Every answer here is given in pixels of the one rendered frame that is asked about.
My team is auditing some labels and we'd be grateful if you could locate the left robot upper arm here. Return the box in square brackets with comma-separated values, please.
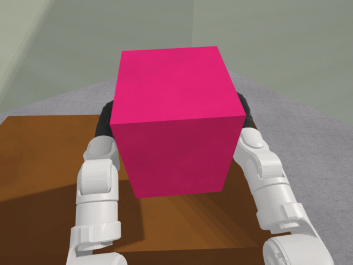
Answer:
[70, 252, 127, 265]

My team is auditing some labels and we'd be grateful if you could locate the robot right forearm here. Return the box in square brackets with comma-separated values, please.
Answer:
[233, 128, 334, 265]

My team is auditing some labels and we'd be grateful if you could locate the right robot upper arm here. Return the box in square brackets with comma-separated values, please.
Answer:
[263, 232, 333, 265]

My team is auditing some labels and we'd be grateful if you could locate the carton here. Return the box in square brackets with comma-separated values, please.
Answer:
[110, 46, 247, 199]

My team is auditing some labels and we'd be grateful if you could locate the left robot hand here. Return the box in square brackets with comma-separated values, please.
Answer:
[95, 100, 115, 139]

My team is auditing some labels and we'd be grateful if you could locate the pedestal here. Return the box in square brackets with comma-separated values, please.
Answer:
[0, 115, 291, 265]

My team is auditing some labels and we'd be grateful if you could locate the robot left forearm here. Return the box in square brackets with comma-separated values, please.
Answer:
[66, 135, 121, 265]

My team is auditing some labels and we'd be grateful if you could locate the right robot hand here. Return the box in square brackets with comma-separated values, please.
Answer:
[237, 92, 253, 128]

